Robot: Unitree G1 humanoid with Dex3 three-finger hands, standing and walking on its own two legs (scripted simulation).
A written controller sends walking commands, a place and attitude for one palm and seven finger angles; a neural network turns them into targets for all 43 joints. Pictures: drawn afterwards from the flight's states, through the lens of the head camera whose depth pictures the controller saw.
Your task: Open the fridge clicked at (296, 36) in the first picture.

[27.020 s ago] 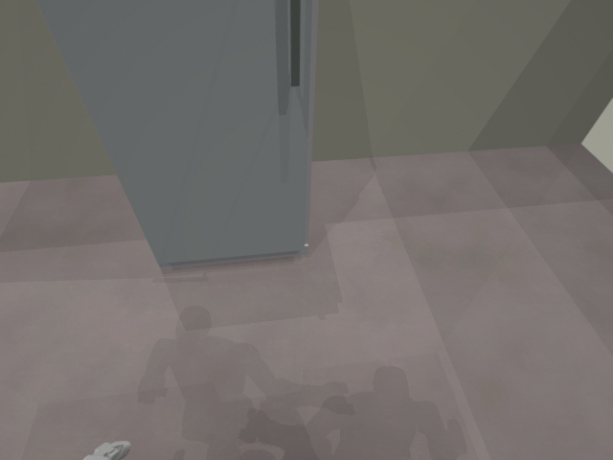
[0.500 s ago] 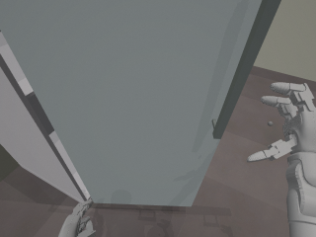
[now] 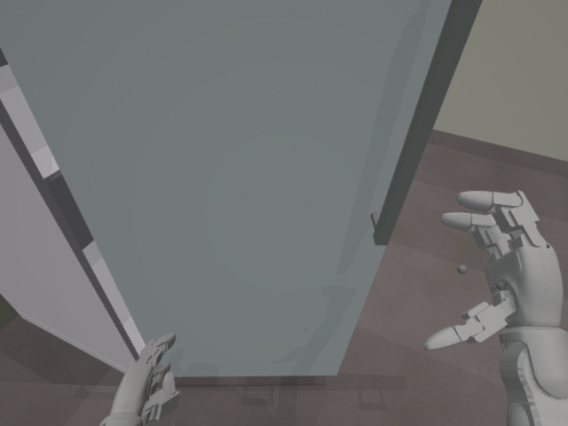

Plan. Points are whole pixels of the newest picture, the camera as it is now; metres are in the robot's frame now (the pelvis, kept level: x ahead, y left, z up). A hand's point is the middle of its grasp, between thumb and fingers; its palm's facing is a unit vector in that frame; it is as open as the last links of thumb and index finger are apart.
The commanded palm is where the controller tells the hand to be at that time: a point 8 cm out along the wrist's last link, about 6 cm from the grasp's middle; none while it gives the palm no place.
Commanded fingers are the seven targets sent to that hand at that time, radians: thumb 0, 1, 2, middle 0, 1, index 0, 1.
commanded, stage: slip the hand off the handle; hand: right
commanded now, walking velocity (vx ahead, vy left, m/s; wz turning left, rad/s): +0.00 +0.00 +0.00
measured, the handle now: (417, 113) +0.43 -0.16 +0.28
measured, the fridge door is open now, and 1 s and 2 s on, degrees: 65 65 65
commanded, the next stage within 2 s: draw the hand back to the body in 0.06 s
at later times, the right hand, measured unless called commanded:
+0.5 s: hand (485, 272) +0.24 -0.21 +0.18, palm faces +0.33 +0.94 -0.03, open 14.7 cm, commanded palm +0.19 -0.25 +0.19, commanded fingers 0.00 0.55 -0.20 0.25 1.15 0.25 1.15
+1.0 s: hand (532, 300) +0.22 -0.26 +0.17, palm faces +0.43 +0.85 -0.32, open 12.6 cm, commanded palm +0.17 -0.29 +0.19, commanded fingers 0.00 -0.25 -0.58 0.22 0.68 0.22 0.68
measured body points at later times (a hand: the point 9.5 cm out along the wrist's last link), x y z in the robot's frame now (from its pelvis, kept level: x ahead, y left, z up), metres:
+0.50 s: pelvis +0.03 +0.00 +0.01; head -0.02 +0.02 +0.45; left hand +0.25 +0.19 -0.05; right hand +0.22 -0.26 +0.19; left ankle +0.00 +0.11 -0.73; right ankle +0.05 -0.12 -0.73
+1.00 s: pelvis +0.02 -0.01 +0.01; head +0.00 +0.01 +0.46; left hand +0.21 +0.20 -0.07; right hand +0.19 -0.30 +0.19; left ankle +0.00 +0.11 -0.73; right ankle +0.05 -0.12 -0.73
